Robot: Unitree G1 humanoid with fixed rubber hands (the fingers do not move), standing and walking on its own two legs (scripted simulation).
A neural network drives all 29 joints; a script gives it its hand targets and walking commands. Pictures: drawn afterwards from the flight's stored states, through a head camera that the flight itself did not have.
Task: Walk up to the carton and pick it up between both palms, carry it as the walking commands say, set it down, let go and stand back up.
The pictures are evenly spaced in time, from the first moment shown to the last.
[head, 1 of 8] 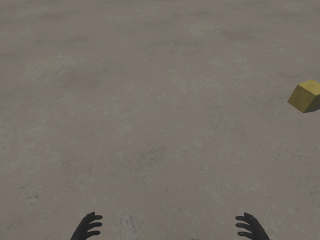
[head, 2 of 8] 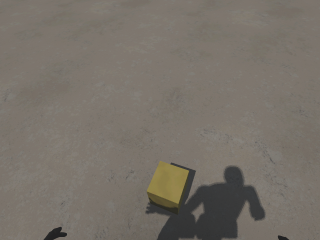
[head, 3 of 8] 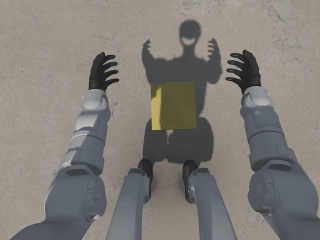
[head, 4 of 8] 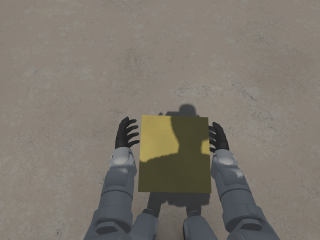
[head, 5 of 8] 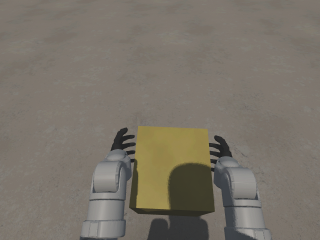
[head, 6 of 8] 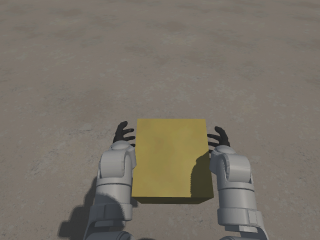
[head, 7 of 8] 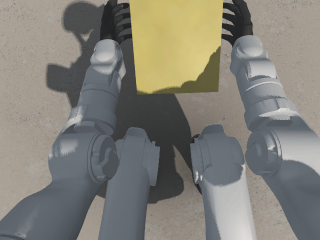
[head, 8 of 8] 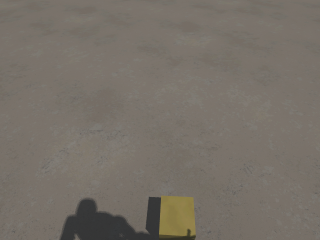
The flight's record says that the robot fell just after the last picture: no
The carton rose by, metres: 0.69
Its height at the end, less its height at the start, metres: +0.00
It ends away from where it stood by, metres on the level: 0.54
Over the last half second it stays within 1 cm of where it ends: yes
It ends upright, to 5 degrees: yes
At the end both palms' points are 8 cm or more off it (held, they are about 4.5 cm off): yes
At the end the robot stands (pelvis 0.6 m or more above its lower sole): yes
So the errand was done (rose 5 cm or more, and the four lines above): yes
